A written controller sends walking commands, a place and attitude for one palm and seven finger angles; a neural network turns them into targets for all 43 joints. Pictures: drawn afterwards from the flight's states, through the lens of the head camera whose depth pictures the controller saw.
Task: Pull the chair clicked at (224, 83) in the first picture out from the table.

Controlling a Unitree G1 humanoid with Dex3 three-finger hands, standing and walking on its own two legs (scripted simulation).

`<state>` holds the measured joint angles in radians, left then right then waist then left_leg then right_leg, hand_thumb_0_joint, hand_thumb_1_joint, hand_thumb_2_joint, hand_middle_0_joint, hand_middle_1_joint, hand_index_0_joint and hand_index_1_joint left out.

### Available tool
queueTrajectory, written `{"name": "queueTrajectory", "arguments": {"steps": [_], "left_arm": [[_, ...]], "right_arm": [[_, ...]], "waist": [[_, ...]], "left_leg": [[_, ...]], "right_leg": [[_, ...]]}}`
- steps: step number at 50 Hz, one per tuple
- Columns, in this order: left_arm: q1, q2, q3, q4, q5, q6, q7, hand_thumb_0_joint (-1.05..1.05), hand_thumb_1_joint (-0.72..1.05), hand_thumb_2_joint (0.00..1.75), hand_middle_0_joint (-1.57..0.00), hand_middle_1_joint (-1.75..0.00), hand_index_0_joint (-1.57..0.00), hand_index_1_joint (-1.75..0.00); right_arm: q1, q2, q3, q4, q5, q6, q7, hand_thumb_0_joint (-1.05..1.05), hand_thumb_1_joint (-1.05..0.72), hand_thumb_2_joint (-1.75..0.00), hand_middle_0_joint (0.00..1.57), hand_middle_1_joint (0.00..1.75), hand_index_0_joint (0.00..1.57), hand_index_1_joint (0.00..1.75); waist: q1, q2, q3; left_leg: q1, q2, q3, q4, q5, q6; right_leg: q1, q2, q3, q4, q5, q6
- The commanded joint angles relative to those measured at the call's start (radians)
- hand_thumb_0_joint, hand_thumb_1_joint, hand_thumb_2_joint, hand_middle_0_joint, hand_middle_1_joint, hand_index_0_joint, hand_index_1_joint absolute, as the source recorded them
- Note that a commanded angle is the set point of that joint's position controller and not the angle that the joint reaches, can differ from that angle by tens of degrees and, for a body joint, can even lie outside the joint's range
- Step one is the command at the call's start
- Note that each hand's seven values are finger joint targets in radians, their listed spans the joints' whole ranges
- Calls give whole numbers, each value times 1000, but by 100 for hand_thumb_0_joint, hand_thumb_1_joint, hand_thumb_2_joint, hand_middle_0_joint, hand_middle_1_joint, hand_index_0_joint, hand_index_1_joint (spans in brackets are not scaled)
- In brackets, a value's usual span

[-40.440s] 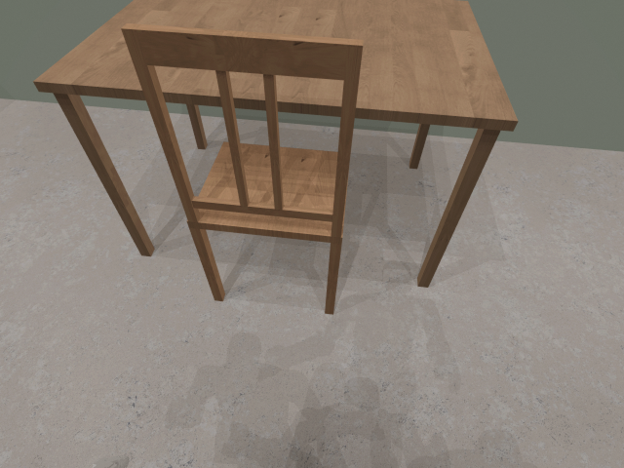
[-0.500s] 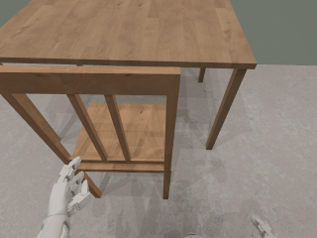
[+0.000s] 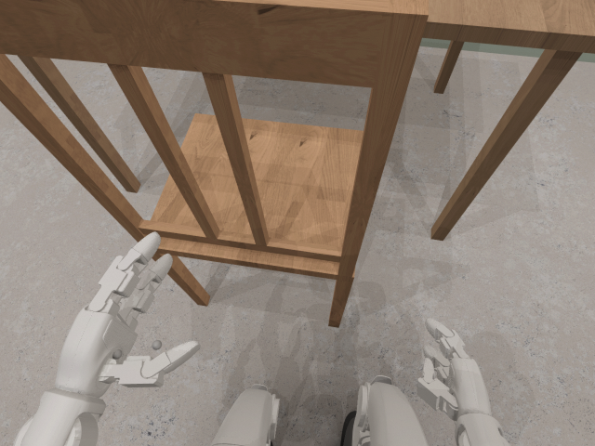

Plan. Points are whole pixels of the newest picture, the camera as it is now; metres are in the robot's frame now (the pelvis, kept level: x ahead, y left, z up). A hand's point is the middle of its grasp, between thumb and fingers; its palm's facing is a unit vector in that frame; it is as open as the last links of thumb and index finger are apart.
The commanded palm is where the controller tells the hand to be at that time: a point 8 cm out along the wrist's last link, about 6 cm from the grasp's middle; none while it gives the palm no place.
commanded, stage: raise the hand toward the chair's back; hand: left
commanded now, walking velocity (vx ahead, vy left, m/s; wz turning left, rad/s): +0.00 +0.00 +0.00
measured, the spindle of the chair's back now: (181, 173) +0.45 +0.21 +0.05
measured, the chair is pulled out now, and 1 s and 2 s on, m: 0.19 0.19 0.19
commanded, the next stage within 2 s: aim the fingers beside a spindle in 1.36 s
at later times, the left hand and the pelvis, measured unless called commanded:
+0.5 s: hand (125, 330) +0.23 +0.21 +0.07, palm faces -0.07 -0.99 -0.08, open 16.1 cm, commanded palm +0.21 +0.27 +0.07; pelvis +0.00 +0.02 +0.02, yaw -1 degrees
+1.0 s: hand (109, 303) +0.26 +0.23 +0.08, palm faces -0.07 -1.00 -0.07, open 17.0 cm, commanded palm +0.23 +0.28 +0.08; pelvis +0.01 +0.03 +0.04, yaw -1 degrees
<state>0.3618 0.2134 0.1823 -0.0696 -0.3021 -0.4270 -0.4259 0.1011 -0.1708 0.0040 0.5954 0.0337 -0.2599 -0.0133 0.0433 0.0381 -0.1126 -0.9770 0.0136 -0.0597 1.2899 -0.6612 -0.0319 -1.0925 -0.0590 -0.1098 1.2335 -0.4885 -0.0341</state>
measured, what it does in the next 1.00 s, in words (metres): stands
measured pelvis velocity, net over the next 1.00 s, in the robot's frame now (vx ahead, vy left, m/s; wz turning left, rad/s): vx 0.01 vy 0.03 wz -0.02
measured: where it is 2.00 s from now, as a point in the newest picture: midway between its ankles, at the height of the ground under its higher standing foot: outside the picture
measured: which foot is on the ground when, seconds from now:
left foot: down 0.00-1.00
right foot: down 0.00-1.00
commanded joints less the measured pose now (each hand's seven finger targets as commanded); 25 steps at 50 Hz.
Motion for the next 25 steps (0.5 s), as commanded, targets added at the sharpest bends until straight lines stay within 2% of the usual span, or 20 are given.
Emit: {"name": "queueTrajectory", "arguments": {"steps": [1,3,4,5,7,10,12,13,16,18,19,20,23,25], "left_arm": [[160,146,143,-168,-31,111,6,0,1,52,-11,-16,-11,-16],[140,183,187,-235,-32,100,66,0,-3,50,-11,-15,-11,-15],[129,167,172,-283,-30,72,93,0,-6,49,-10,-15,-10,-15],[142,160,173,-275,-27,47,121,0,-8,48,-10,-15,-10,-15],[129,122,130,-259,-13,-15,152,0,-13,46,-10,-14,-10,-14],[83,112,86,-207,9,-79,152,0,-20,43,-9,-13,-9,-13],[86,105,51,-163,22,-81,129,0,-24,41,-9,-12,-9,-12],[84,102,39,-138,25,-65,118,0,-27,40,-8,-12,-8,-12],[67,152,49,-181,29,-29,101,0,-34,37,-8,-11,-8,-11],[35,216,106,-237,28,-15,117,0,-38,35,-7,-10,-7,-10],[35,222,124,-263,23,-17,128,0,-41,34,-7,-9,-7,-9],[39,219,137,-261,19,-22,141,0,-43,33,-7,-9,-7,-9],[34,198,149,-243,11,-39,175,0,-50,30,-6,-8,-6,-8],[34,161,121,-190,15,-33,175,0,-50,30,-6,-8,-6,-8]], "right_arm": [[4,-180,-105,-203,28,-25,-27,0,-90,-90,20,30,20,30],[0,-163,-102,-209,21,-26,-21,0,-90,-90,20,30,20,30],[28,-155,-101,-205,15,-30,-17,0,-90,-90,20,30,20,30],[38,-149,-104,-193,10,-34,-13,0,-90,-90,20,30,20,30],[52,-151,-105,-176,5,-43,-7,0,-90,-90,20,30,20,30],[57,-172,-99,-164,-1,-55,-4,0,-90,-90,20,30,20,30],[58,-191,-98,-165,3,-59,-8,0,-90,-90,20,30,20,30],[55,-198,-98,-173,7,-58,-12,0,-90,-90,20,30,20,30],[65,-213,-98,-189,14,-56,-24,0,-90,-90,20,30,20,30],[69,-215,-96,-195,9,-51,-29,0,-90,-90,20,30,20,30],[76,-211,-94,-198,8,-49,-30,0,-90,-90,20,30,20,30],[80,-204,-93,-196,5,-46,-28,0,-90,-90,20,30,20,30],[80,-197,-87,-188,-1,-41,-19,0,-90,-90,20,30,20,30],[79,-196,-81,-182,-2,-37,-11,0,-90,-90,20,30,20,30]], "waist": [[-21,-104,-416],[-3,-65,-406],[-7,-48,-403],[-9,-70,-379],[-33,-78,-321],[-63,-35,-273],[-76,-14,-251],[-84,-33,-237],[-75,26,-253],[-62,59,-297],[-52,65,-316],[-49,52,-314],[-46,67,-296],[-58,56,-263]], "left_leg": [[54,-42,30,-210,452,55],[71,-42,27,-224,474,54],[96,-41,25,-235,497,53],[99,-38,21,-242,495,50],[99,-35,22,-242,468,50],[87,-35,21,-240,392,50],[89,-33,22,-250,350,52],[82,-31,20,-256,337,56],[124,-29,17,-289,327,56],[158,-29,15,-299,367,56],[179,-29,12,-304,406,53],[187,-29,11,-309,435,49],[212,-26,5,-311,493,39],[210,-22,4,-318,489,31]], "right_leg": [[535,17,122,-222,309,38],[528,28,107,-219,314,29],[516,31,92,-217,331,26],[494,38,80,-218,324,25],[429,46,65,-216,277,26],[359,43,64,-219,165,25],[328,39,60,-230,110,24],[327,39,61,-237,94,24],[348,36,61,-261,77,22],[380,40,55,-259,111,19],[398,40,50,-256,146,17],[413,43,44,-256,176,15],[401,52,27,-248,216,11],[382,53,19,-250,212,14]]}}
